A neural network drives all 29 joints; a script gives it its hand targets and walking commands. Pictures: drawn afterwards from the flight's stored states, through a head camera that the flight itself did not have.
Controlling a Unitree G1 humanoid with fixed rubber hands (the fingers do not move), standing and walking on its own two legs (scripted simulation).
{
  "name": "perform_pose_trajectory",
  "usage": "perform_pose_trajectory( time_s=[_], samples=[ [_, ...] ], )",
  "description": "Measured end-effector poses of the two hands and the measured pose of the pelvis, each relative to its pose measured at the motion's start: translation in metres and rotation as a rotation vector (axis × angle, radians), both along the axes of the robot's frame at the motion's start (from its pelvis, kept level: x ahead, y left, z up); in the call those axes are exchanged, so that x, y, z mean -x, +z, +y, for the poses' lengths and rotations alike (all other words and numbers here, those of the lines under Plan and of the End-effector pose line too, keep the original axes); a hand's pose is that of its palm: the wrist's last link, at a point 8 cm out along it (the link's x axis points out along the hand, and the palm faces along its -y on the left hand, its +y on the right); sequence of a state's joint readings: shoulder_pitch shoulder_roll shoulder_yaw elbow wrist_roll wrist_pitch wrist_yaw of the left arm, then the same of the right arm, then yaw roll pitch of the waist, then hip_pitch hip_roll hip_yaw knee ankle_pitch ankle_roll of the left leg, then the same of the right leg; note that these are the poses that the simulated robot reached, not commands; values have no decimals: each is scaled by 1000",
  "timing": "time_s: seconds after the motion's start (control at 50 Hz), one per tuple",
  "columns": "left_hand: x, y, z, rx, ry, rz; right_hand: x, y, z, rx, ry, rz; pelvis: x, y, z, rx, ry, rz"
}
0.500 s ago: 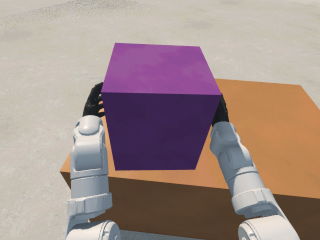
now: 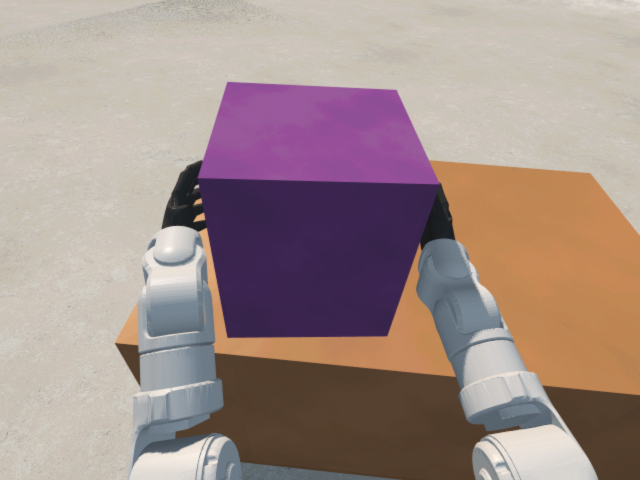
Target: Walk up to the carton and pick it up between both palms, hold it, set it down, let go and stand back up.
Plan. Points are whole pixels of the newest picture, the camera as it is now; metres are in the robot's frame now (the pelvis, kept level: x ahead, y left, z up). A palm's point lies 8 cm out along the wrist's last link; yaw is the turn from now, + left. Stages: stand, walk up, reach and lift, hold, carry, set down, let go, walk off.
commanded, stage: hold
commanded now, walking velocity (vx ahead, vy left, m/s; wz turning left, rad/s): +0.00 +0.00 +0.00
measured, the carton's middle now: (311, 215) +0.40 +0.00 +0.17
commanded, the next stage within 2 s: none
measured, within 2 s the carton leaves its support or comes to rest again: neither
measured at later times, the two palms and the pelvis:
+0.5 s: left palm (182, 230) +0.37 +0.15 +0.17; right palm (428, 235) +0.36 -0.15 +0.16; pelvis +0.01 +0.00 +0.00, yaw +0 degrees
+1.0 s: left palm (181, 230) +0.36 +0.15 +0.18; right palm (430, 237) +0.35 -0.15 +0.16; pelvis +0.01 +0.00 +0.00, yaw +0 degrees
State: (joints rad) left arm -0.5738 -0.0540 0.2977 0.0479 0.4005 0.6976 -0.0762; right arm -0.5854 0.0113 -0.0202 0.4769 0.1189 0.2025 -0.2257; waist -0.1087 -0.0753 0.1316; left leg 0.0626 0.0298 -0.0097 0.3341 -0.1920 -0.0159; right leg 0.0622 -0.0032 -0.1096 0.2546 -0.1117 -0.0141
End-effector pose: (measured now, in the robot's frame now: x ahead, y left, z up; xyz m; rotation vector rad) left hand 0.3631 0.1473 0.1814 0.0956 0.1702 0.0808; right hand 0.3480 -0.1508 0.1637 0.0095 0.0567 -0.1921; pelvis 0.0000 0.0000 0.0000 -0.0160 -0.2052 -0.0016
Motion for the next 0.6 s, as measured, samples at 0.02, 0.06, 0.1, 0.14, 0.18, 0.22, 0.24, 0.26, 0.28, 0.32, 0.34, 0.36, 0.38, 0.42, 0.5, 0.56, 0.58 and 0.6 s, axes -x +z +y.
perform_pose_trajectory(
  time_s=[0.02, 0.06, 0.1, 0.14, 0.18, 0.22, 0.24, 0.26, 0.28, 0.32, 0.34, 0.36, 0.38, 0.42, 0.5, 0.56, 0.58, 0.6],
  samples=[
    [0, 0, 0, 0, 1, 6, 0, -1, 0, 3, 3, 6, 0, 0, 0, -1, -1, -3],
    [0, -2, 0, -2, 3, 22, 0, -4, 0, 8, 4, 21, 1, 0, 0, -1, 0, -7],
    [-1, -5, -1, -7, 6, 39, -1, -8, 0, 3, 6, 37, 1, 0, 0, -2, 1, -7],
    [-1, -8, 0, -11, 9, 47, -2, -11, 0, 0, 9, 44, 1, 0, -1, -4, 1, -1],
    [-1, -8, 0, -10, 9, 42, -3, -12, 1, -5, 9, 38, 1, 0, -1, -4, 5, 9],
    [-2, -6, 1, -11, 7, 24, -3, -10, 1, -12, 6, 20, 0, 0, -1, -2, 7, 16],
    [-2, -5, 1, -10, 7, 19, -3, -9, 1, -15, 6, 15, 0, 0, -1, -1, 6, 16],
    [-2, -4, 1, -10, 9, 15, -4, -8, 1, -14, 8, 12, 0, 0, -1, -1, 5, 15],
    [-2, -3, 1, -11, 10, 14, -5, -7, 2, -12, 10, 11, 0, 0, -2, -1, 4, 13],
    [-4, -5, 2, -14, 12, 23, -7, -9, 2, -1, 11, 21, 0, 0, -2, -3, 6, 7],
    [-5, -6, 2, -14, 13, 32, -8, -10, 2, 0, 11, 30, 0, 0, -2, -4, 7, 6],
    [-6, -8, 2, -13, 13, 38, -8, -12, 2, -1, 11, 35, -1, 1, -2, -4, 8, 8],
    [-7, -8, 2, -13, 12, 38, -9, -12, 2, 0, 11, 35, -1, 1, -2, -3, 9, 12],
    [-7, -9, 2, -11, 9, 27, -9, -11, 2, -3, 7, 23, -3, 1, -2, -2, 9, 20],
    [-7, -8, 3, -1, 7, 13, -9, -8, 3, -1, 7, 10, -5, 0, -2, 0, 6, 21],
    [-6, -12, 5, 4, 9, 23, -8, -9, 4, 9, 9, 22, -6, 0, -2, 1, 5, 9],
    [-6, -13, 5, 5, 11, 30, -8, -11, 5, 11, 10, 29, -7, 0, -2, 1, 6, 6],
    [-5, -14, 6, 4, 11, 34, -7, -12, 5, 12, 11, 33, -7, 0, -2, 1, 7, 5]
  ],
)
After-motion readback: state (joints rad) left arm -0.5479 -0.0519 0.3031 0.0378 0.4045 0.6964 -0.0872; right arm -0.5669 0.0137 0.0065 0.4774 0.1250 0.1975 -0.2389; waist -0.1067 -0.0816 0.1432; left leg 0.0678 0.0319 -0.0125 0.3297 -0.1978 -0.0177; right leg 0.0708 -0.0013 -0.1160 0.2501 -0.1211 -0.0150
